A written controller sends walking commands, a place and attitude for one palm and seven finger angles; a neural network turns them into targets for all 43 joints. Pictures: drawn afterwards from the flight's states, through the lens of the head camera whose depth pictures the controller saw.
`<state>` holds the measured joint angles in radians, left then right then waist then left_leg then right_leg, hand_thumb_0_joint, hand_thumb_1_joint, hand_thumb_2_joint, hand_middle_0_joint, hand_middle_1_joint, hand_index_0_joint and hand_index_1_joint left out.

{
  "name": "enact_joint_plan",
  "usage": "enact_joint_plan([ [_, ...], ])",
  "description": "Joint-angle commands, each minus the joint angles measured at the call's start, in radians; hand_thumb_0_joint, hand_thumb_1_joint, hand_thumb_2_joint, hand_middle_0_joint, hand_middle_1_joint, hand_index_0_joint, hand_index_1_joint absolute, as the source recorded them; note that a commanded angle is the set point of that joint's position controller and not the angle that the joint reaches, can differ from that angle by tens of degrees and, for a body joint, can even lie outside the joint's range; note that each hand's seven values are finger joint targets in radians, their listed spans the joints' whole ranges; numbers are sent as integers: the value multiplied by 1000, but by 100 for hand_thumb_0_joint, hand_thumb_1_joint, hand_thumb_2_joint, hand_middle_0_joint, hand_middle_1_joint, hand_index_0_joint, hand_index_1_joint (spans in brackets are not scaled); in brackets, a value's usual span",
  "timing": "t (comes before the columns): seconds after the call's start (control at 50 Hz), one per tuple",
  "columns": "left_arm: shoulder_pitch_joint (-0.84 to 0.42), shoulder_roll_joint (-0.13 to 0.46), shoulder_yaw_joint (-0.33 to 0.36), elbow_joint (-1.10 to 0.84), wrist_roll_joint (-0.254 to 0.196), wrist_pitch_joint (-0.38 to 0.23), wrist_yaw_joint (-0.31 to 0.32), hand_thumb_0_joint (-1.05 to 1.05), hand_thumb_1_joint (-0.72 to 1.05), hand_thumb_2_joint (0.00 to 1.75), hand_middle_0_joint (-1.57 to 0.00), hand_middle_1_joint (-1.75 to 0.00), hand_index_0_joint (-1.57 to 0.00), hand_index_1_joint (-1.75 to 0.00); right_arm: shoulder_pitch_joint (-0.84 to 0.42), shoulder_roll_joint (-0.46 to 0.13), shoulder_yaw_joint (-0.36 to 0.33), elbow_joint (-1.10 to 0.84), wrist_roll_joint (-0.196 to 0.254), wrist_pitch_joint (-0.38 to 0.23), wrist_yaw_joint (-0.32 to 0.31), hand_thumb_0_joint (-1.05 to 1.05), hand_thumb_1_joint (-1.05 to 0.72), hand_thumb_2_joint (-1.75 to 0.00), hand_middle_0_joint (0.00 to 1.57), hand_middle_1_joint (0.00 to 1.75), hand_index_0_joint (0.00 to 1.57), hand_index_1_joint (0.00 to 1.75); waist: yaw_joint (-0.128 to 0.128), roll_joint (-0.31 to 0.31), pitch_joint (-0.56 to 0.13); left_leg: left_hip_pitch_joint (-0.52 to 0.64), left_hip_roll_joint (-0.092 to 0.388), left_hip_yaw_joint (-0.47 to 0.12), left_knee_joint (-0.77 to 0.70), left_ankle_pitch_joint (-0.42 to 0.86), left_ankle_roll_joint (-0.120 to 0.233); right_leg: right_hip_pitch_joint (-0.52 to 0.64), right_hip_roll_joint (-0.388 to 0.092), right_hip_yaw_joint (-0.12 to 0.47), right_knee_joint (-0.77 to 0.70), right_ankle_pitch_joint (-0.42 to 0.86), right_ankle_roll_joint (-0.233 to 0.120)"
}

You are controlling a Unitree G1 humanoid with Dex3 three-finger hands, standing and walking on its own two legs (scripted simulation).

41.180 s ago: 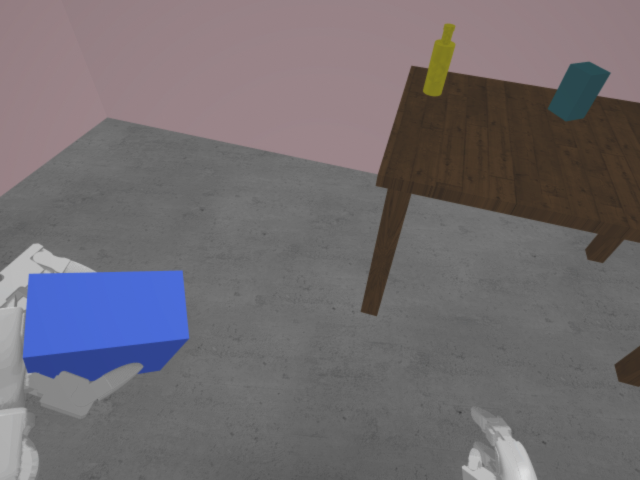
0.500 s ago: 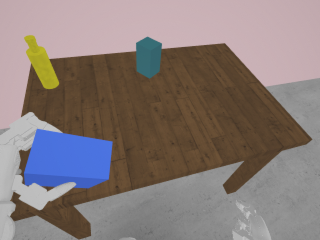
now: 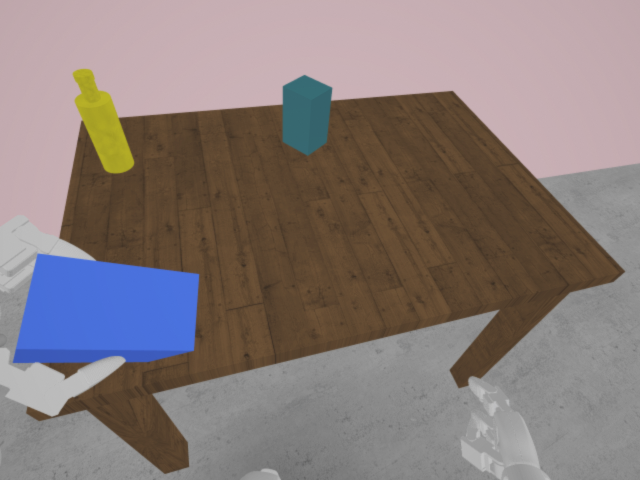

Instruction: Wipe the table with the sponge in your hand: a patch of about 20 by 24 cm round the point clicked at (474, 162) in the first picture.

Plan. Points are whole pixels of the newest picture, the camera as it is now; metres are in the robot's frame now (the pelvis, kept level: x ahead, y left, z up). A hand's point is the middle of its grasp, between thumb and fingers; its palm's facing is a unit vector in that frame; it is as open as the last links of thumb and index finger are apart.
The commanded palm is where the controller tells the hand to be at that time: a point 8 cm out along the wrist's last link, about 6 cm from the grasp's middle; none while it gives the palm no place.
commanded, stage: step back with the hand held close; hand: left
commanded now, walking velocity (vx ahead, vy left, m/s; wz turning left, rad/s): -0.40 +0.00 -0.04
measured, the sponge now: (127, 320) +0.22 +0.21 +0.15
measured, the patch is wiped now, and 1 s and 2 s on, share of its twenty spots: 1.00 1.00 1.00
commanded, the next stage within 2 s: stop stepping back and stand still in 0.76 s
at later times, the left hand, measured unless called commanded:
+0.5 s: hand (5, 400) +0.14 +0.25 +0.18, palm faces +0.39 -0.83 -0.40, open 10.6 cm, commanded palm +0.09 +0.28 +0.19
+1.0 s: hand out of the picture -0.03 +0.23 +0.18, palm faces +0.28 -0.88 -0.39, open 10.6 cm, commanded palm -0.06 +0.27 +0.19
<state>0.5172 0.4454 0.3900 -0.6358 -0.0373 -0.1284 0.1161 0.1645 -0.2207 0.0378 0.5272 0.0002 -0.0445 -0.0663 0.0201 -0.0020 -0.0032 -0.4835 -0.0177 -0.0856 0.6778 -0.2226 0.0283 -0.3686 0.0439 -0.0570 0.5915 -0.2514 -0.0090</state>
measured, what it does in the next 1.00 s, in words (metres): walks backwards: right foot, then left foot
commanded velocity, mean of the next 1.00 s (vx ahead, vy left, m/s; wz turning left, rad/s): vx -0.27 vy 0.00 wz -0.05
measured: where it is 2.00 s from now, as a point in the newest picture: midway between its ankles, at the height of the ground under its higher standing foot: outside the picture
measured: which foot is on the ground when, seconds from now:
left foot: down 0.00-0.52, up 0.54-0.68, down 0.70-1.00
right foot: down 0.00-0.24, up 0.26-0.46, down 0.48-0.70, up 0.72-1.00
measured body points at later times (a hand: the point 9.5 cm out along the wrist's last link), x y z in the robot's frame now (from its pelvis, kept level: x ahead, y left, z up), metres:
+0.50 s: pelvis -0.08 +0.00 +0.00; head -0.04 +0.04 +0.45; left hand +0.11 +0.29 +0.20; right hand +0.10 -0.21 -0.08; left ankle +0.06 +0.11 -0.72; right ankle -0.13 -0.13 -0.72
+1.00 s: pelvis -0.23 +0.00 +0.01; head -0.23 +0.05 +0.46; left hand -0.05 +0.27 +0.20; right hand -0.08 -0.23 -0.05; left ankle -0.13 +0.10 -0.72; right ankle -0.23 -0.13 -0.69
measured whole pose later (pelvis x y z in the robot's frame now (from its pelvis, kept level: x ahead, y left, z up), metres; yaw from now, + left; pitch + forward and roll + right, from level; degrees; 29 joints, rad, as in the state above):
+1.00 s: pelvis -0.23 +0.00 +0.01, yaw -2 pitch -1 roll -3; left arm 0.57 0.44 0.35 -0.69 -0.04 -0.09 0.13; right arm 0.23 -0.17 0.04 0.57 0.02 -0.09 -0.02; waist -0.01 -0.06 0.02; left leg -0.41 0.04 0.01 0.55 -0.14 0.03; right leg -0.38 0.03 -0.01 0.80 -0.40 0.01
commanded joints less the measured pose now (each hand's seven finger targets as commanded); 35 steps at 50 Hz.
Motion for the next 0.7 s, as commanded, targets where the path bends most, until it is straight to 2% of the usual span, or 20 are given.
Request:
enact_joint_plan([
  [0.0, -88, 115, 68, -147, -26, -56, 25, 0, 10, 130, -120, -160, -120, -160, -40, -151, -76, -120, 5, -41, -15, 0, -90, -90, 20, 30, 20, 30, -32, -17, -118, 23, 77, -101, -88, -288, 13, 22, -163, 196, -142, 49, -67],
  [0.06, -168, 106, 14, -172, -29, -59, 37, 0, 10, 130, -120, -160, -120, -160, -49, -136, -69, -115, 8, -32, -17, 0, -90, -90, 20, 30, 20, 30, -42, -111, -117, 138, 36, -18, 139, -172, -26, -120, -304, 270, -230, 148, -129],
  [0.1, -194, 161, 51, -211, -26, -60, 49, 0, 10, 130, -120, -160, -120, -160, -60, -134, -69, -111, 6, -24, -17, 0, -90, -90, 20, 30, 20, 30, -48, -101, -132, 154, 47, -10, 143, -111, -31, -107, -331, 259, -199, 281, -135],
  [0.14, -151, 154, 56, -241, -21, -63, 51, 0, 10, 130, -120, -160, -120, -160, -75, -131, -69, -137, 8, -12, -17, 0, -90, -90, 20, 30, 20, 30, -40, -48, -142, 127, 79, -51, 15, -54, -11, -75, -270, 182, -106, 279, -95],
  [0.18, -115, 164, 92, -275, -18, -71, 53, 0, 10, 130, -120, -160, -120, -160, -93, -149, -76, -146, 4, -12, -18, 0, -90, -90, 20, 30, 20, 30, -24, 98, -130, 54, 130, -135, -143, -61, 22, -35, -144, 114, -20, 160, -39],
  [0.2, -89, 218, 155, -304, -11, -78, 57, 0, 10, 130, -120, -160, -120, -160, -99, -163, -87, -142, 5, -18, -17, 0, -90, -90, 20, 30, 20, 30, -17, 230, -145, 10, 189, -228, -277, -182, 52, 17, -67, 76, 87, 18, -15],
  [0.24, -76, 162, 140, -317, 17, -88, 43, 0, 10, 130, -120, -160, -120, -160, -85, -157, -92, -139, -22, -37, -2, 0, -90, -90, 20, 30, 20, 30, -22, 362, -147, -171, 291, -360, -473, -418, 124, 140, 45, 77, 408, -179, 22],
  [0.28, -95, 156, 150, -312, 19, -93, 43, 0, 10, 130, -120, -160, -120, -160, -64, -138, -94, -112, -30, -51, 10, 0, -90, -90, 20, 30, 20, 30, -17, 302, -140, -104, 293, -309, -407, -245, 137, 68, 27, 118, 447, -184, 20],
  [0.32, -47, 121, 128, -285, -5, -83, 44, 0, 10, 130, -120, -160, -120, -160, -30, -126, -97, -95, -14, -66, 16, 0, -90, -90, 20, 30, 20, 30, -7, 182, -194, 154, 249, -234, -336, -38, 97, -43, 28, 92, 284, -230, 18],
  [0.38, -40, 85, 83, -259, -16, -82, 40, 0, 10, 130, -120, -160, -120, -160, -29, -122, -81, -71, -9, -80, 20, 0, -90, -90, 20, 30, 20, 30, -15, 238, -213, 277, 234, -224, -319, 18, 67, -23, 27, 103, 36, -191, 6],
  [0.44, -81, 74, 42, -228, -16, -88, 30, 0, 10, 130, -120, -160, -120, -160, -42, -119, -68, -42, -9, -82, 21, 0, -90, -90, 20, 30, 20, 30, -17, 228, -241, 365, 235, -190, -214, 270, 36, 42, -1, 118, -228, -13, -6],
  [0.48, -122, 105, 46, -212, -16, -105, 24, 0, 10, 130, -120, -160, -120, -160, -38, -113, -68, -34, 2, -73, 16, 0, -90, -90, 20, 30, 20, 30, -22, 73, -253, 382, 168, -98, -26, 210, -7, 54, -94, 158, -366, 208, -41],
  [0.5, -120, 165, 84, -213, -11, -114, 30, 0, 10, 130, -120, -160, -120, -160, -28, -107, -70, -25, 3, -62, 10, 0, -90, -90, 20, 30, 20, 30, -35, -66, -268, 350, 93, -12, 109, 53, -43, 52, -206, 229, -333, 426, -91],
  [0.52, -134, 92, 9, -211, -25, -106, 22, 0, 10, 130, -120, -160, -120, -160, -30, -98, -92, -48, 29, -57, -4, 0, -90, -90, 20, 30, 20, 30, -38, -281, -232, 265, 0, 64, 268, -128, -72, 42, -294, 234, -279, 594, -142],
  [0.54, -135, 144, 54, -205, -21, -110, 25, 0, 10, 130, -120, -160, -120, -160, -83, -121, -100, -90, 37, -58, -14, 0, -90, -90, 20, 30, 20, 30, -18, -317, -147, 172, -15, 52, 436, -237, -67, -21, -344, 239, -271, 665, -172],
  [0.58, -119, 142, 87, -154, -23, -102, 18, 0, 10, 130, -120, -160, -120, -160, -113, -63, -62, -112, 15, -40, -13, 0, -90, -90, 20, 30, 20, 30, -20, -190, -82, 23, 35, 3, 426, -275, -56, 18, -351, 252, -215, 739, -176],
  [0.62, -102, 123, 79, -89, -18, -96, 15, 0, 10, 130, -120, -160, -120, -160, -110, -60, -26, -103, 6, -6, -13, 0, -90, -90, 20, 30, 20, 30, -45, -18, -44, 32, 46, 34, 42, -157, -42, 79, -281, 178, -65, 800, -104],
  [0.64, -108, 134, 82, -99, -23, -104, 15, 0, 10, 130, -120, -160, -120, -160, -105, -80, -32, -109, 12, 0, -20, 0, -90, -90, 20, 30, 20, 30, -50, 40, -73, 86, 33, 57, -158, 26, -41, 110, -220, 145, 38, 787, -70],
  [0.66, -111, 140, 89, -116, -33, -109, 17, 0, 10, 130, -120, -160, -120, -160, -98, -108, -45, -111, 14, -3, -20, 0, -90, -90, 20, 30, 20, 30, -49, 127, -105, 205, 131, -40, -253, 400, 2, 32, -129, 107, 143, 526, -25],
  [0.68, -110, 139, 93, -149, -31, -106, 21, 0, 10, 130, -120, -160, -120, -160, -74, -122, -69, -109, 6, -11, -8, 0, -90, -90, 20, 30, 20, 30, -34, 265, -161, 370, 293, -223, -239, 782, 61, -145, -36, 111, 259, -22, 0],
])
